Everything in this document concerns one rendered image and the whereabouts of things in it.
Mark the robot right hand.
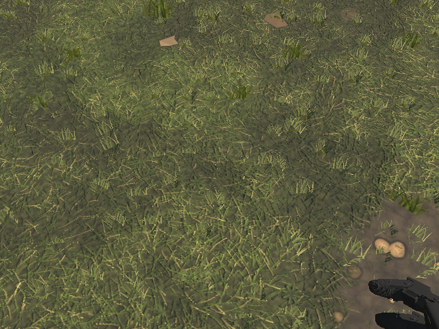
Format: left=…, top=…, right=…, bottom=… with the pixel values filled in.
left=368, top=277, right=439, bottom=329

